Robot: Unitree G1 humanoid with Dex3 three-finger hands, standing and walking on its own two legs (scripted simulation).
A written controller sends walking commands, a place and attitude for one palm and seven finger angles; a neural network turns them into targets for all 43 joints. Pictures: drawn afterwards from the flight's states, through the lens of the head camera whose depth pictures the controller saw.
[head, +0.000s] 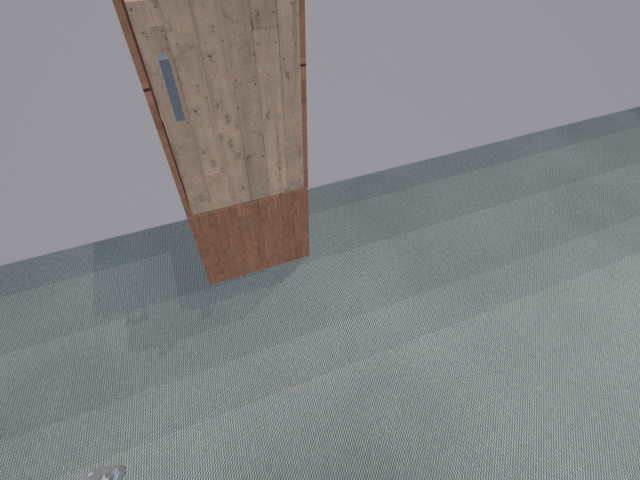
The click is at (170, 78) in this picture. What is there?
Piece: cupboard door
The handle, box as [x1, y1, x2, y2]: [158, 50, 185, 120]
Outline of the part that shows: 159,50 160,55 158,56 158,59 176,120 185,119 167,55 165,55 162,50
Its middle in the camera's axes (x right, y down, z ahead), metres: -0.35 -0.35 +0.89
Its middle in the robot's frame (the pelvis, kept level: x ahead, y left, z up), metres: +0.90 +0.39 +0.05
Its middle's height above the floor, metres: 0.82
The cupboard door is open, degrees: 0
